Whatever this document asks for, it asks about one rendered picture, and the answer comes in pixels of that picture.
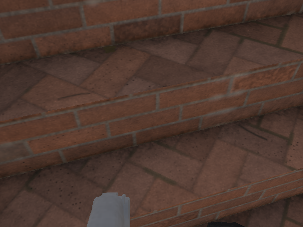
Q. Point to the left robot thigh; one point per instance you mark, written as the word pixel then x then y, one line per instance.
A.
pixel 110 210

